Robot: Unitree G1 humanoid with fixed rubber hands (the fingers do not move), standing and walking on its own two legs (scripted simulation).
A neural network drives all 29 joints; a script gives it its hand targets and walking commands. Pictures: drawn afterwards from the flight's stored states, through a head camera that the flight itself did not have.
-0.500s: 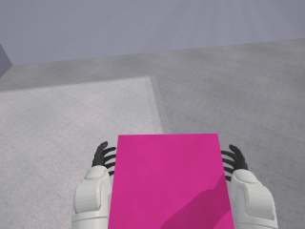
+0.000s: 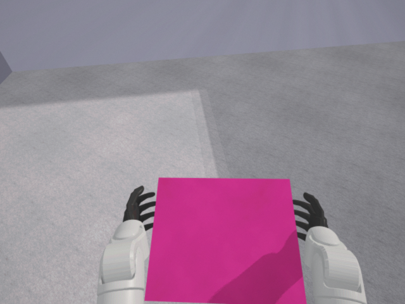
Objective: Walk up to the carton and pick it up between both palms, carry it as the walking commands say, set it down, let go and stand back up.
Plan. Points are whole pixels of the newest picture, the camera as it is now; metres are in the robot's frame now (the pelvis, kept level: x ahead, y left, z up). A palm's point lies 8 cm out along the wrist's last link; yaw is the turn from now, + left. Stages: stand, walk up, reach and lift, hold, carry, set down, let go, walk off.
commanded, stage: carry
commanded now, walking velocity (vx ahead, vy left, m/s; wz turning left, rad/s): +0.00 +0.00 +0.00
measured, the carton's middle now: (222, 240) +0.29 +0.00 -0.04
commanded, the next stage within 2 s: none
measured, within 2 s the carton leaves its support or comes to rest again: neither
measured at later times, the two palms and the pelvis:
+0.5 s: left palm (139, 230) +0.27 +0.16 +0.04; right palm (321, 238) +0.26 -0.18 +0.04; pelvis +0.00 -0.01 +0.00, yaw +0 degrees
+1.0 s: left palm (142, 228) +0.27 +0.15 +0.05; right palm (324, 233) +0.26 -0.19 +0.05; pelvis +0.00 -0.01 +0.00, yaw +0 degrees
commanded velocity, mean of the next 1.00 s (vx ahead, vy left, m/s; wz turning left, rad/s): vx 0.00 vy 0.00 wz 0.00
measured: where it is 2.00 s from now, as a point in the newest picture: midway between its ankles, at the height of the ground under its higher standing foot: outside the picture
